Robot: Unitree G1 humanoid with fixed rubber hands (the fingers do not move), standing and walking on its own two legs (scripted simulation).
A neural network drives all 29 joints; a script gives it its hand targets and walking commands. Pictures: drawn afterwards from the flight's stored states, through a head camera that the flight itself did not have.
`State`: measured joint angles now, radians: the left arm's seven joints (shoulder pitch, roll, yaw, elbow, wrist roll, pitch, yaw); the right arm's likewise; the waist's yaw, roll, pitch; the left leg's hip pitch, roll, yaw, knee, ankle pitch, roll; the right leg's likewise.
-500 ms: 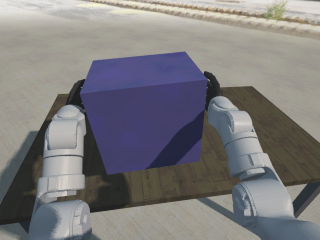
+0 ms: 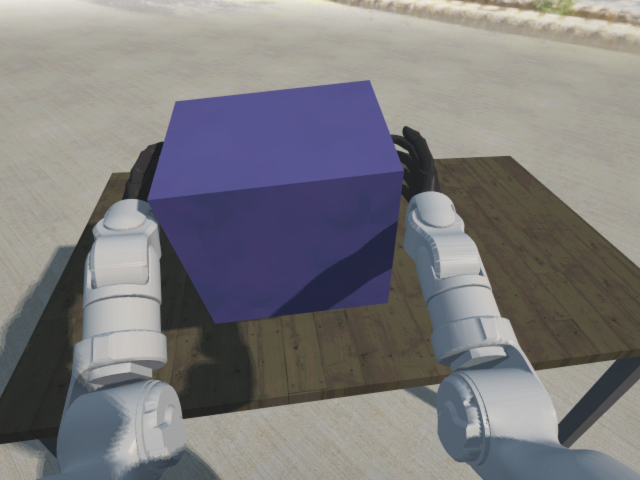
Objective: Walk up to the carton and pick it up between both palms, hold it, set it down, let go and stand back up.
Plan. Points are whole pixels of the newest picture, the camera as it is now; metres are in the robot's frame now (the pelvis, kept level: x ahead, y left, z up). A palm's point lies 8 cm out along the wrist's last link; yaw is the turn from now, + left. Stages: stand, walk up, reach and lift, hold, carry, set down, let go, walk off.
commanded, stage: set down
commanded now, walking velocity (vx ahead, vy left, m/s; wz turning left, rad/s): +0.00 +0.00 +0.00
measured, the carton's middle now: (288, 208) +0.41 +0.00 +0.19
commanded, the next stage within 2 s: none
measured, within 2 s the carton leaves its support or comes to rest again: neither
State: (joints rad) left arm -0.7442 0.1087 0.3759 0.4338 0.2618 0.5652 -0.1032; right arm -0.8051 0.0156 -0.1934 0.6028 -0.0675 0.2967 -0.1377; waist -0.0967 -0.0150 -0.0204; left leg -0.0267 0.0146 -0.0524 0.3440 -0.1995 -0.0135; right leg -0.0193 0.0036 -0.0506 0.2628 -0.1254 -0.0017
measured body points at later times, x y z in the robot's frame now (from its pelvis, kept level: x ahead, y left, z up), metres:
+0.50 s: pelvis +0.02 +0.00 +0.00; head -0.02 +0.03 +0.45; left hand +0.41 +0.17 +0.16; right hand +0.38 -0.17 +0.17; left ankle +0.00 +0.13 -0.75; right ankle +0.02 -0.12 -0.75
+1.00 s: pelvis +0.03 +0.01 +0.00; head +0.02 +0.04 +0.45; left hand +0.45 +0.15 +0.13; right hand +0.40 -0.18 +0.15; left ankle +0.00 +0.13 -0.75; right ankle +0.02 -0.12 -0.75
